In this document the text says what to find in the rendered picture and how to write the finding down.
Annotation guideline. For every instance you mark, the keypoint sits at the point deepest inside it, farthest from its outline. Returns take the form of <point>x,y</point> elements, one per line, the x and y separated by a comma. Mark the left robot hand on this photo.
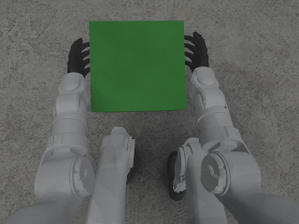
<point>75,63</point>

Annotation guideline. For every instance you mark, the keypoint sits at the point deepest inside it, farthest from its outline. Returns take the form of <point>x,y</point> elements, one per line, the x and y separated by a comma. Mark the left robot upper arm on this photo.
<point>61,186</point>

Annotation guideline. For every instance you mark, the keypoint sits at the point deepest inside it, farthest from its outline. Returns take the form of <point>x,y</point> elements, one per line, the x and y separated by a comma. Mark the robot left foot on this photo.
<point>129,175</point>

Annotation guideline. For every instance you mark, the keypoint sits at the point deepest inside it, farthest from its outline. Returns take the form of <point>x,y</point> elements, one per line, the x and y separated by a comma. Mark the left robot forearm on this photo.
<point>69,121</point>

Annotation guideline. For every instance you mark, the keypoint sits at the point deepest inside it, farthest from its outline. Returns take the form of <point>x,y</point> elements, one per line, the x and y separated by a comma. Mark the right robot hand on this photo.
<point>199,57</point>

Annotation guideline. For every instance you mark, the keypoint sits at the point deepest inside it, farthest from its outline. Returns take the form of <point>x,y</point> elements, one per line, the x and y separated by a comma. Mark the carton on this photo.
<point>137,66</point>

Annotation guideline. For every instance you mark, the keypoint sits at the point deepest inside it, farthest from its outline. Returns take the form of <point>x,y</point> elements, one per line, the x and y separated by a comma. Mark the right robot forearm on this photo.
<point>217,131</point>

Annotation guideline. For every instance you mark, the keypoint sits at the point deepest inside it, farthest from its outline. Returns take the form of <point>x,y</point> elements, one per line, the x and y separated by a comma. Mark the robot right shin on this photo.
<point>179,183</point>

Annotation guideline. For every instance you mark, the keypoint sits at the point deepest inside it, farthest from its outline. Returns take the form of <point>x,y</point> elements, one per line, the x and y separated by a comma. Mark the right robot upper arm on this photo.
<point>234,178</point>

